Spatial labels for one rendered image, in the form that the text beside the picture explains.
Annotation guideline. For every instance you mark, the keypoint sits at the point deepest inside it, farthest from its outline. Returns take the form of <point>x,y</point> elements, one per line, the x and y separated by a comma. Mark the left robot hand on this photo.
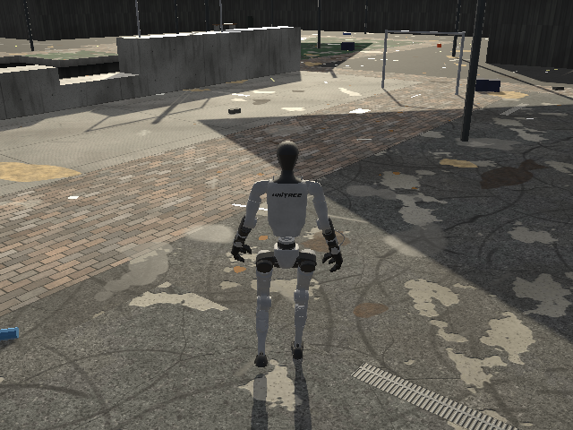
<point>235,252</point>

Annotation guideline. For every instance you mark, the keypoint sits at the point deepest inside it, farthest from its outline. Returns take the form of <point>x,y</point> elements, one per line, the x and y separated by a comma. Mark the robot left foot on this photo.
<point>260,360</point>

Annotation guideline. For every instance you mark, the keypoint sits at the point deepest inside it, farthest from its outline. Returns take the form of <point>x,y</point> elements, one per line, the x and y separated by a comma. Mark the right robot hand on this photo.
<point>335,258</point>

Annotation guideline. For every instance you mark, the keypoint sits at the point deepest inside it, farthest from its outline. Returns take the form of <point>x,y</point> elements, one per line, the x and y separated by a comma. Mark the left robot forearm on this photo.
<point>242,234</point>

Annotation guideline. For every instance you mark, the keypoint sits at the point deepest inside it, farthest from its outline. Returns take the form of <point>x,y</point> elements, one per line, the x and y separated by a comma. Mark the right robot forearm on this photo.
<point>331,238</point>

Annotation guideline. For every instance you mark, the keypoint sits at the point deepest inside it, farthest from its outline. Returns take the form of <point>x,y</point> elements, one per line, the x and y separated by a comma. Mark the robot left upper arm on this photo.
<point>259,188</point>

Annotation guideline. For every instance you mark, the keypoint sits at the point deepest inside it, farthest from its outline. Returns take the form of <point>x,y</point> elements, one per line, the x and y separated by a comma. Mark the robot right thigh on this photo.
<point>306,267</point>

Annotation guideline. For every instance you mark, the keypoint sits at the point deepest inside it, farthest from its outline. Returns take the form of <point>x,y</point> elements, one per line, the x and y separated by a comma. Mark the robot right upper arm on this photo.
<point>320,205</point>

